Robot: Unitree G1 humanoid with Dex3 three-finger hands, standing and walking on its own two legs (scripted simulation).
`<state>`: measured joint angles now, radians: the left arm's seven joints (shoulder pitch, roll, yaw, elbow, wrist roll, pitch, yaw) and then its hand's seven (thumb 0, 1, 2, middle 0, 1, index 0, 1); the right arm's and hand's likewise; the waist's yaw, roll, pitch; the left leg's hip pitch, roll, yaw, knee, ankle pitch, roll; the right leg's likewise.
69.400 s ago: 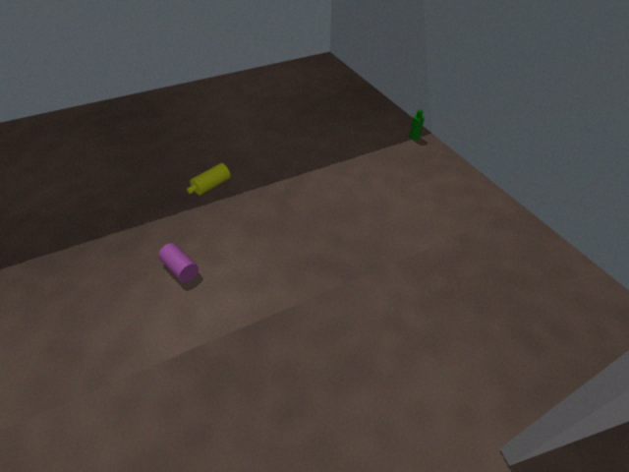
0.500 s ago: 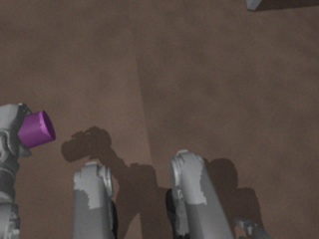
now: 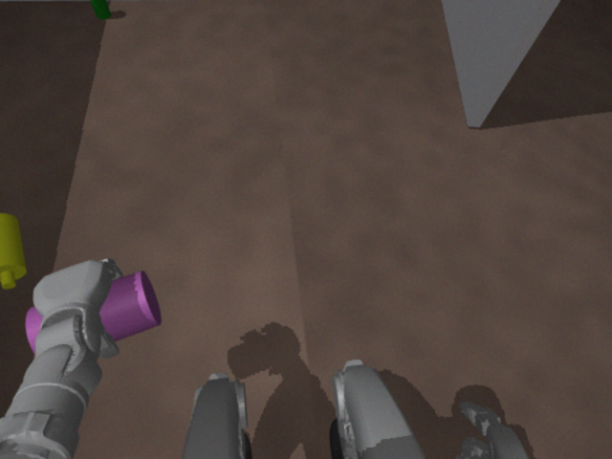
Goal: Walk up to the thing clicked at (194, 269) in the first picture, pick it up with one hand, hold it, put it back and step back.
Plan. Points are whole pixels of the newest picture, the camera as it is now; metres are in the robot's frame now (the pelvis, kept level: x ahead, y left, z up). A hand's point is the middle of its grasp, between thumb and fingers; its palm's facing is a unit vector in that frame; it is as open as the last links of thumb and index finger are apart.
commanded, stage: lift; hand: left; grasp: from above
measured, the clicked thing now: (99, 315) +0.36 +0.27 -0.11
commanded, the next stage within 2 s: hold in 0.70 s
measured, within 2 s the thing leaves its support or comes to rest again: neither
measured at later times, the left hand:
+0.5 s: hand (86, 262) +0.37 +0.23 +0.04, palm faces -0.42 -0.17 -0.89, open 11.0 cm
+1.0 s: hand (69, 223) +0.39 +0.22 +0.10, palm faces -0.42 -0.16 -0.89, open 11.0 cm
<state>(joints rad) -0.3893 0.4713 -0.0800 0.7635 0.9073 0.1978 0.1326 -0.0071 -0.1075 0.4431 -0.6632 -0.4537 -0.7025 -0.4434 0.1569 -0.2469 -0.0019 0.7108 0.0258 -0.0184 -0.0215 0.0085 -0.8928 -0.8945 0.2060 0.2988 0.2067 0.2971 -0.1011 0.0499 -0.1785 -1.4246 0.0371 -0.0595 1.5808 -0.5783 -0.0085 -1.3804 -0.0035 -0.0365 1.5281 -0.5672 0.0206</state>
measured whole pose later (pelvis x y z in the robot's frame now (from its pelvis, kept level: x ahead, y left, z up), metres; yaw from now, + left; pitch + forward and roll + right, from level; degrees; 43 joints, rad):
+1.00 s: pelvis +0.08 -0.01 +0.17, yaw +1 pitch +7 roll +0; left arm -0.36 0.32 -0.21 0.85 0.90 0.27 0.15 -0.01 -0.11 0.45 -0.66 -0.46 -0.70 -0.45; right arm 0.25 -0.26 -0.02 0.77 0.03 -0.06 -0.02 0.01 -0.88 -0.89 0.21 0.30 0.21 0.30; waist -0.06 0.03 -0.06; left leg -0.47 0.03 0.01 0.70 -0.35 -0.02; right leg -0.46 -0.01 0.00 0.68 -0.35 0.02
